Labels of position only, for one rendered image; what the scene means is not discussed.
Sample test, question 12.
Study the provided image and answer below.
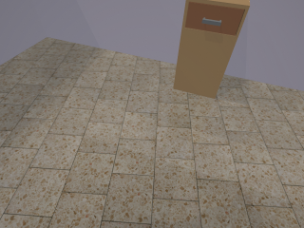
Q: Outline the handle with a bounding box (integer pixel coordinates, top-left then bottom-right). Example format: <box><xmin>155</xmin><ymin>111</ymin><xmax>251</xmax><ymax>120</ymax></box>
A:
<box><xmin>202</xmin><ymin>17</ymin><xmax>221</xmax><ymax>26</ymax></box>

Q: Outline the drawer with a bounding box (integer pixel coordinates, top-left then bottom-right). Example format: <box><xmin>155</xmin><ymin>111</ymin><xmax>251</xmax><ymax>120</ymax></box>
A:
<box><xmin>185</xmin><ymin>2</ymin><xmax>244</xmax><ymax>36</ymax></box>

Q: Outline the cabinet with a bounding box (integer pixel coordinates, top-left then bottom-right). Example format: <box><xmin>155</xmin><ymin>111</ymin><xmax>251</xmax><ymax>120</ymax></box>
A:
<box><xmin>173</xmin><ymin>0</ymin><xmax>250</xmax><ymax>99</ymax></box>

